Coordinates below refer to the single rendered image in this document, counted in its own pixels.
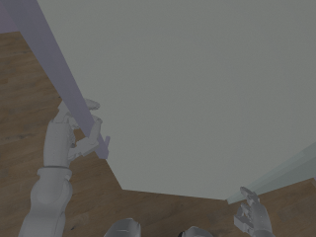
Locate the handle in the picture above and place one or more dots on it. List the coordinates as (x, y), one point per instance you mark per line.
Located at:
(32, 24)

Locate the robot left thigh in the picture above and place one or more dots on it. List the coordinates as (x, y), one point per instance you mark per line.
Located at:
(124, 228)

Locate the left robot hand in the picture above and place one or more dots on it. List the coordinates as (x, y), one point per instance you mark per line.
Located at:
(59, 137)

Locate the right robot hand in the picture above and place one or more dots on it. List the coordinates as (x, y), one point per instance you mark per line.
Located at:
(257, 215)

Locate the robot right thigh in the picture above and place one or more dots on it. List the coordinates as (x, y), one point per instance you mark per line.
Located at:
(196, 232)

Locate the fridge door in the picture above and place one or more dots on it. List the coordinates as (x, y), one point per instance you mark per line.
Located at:
(199, 97)

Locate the left robot forearm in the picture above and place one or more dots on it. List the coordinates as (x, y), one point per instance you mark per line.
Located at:
(49, 198)

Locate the robot thigh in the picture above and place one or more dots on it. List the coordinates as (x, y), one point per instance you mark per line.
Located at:
(196, 232)
(124, 228)

